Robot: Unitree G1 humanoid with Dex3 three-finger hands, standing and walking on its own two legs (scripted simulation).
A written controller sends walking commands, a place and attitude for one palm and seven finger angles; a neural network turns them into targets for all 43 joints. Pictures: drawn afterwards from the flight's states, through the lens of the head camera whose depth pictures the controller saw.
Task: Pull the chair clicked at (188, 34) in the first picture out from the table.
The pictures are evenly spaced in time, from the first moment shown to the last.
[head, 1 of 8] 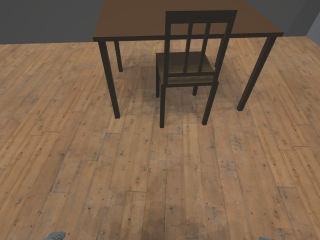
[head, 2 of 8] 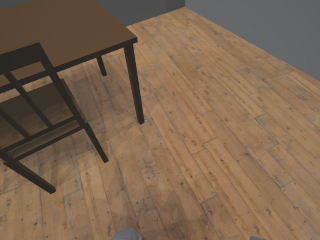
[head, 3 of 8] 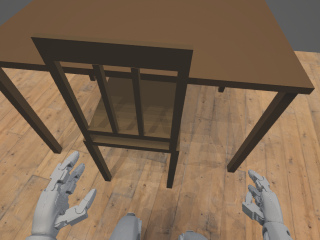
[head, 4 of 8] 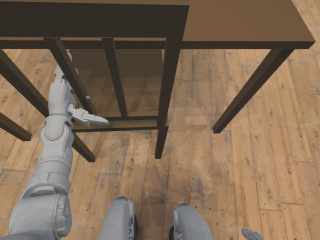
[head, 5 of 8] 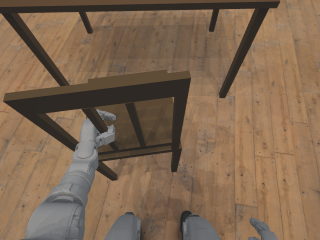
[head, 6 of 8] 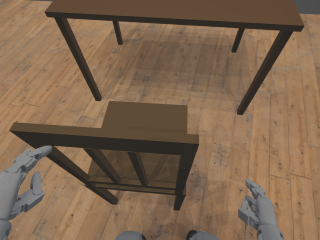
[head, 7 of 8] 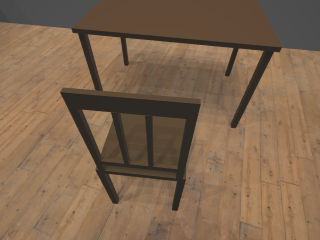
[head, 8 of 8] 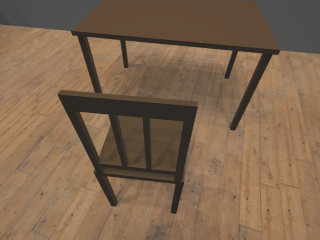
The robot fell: no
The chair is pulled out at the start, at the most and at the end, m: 0.00 0.59 0.59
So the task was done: yes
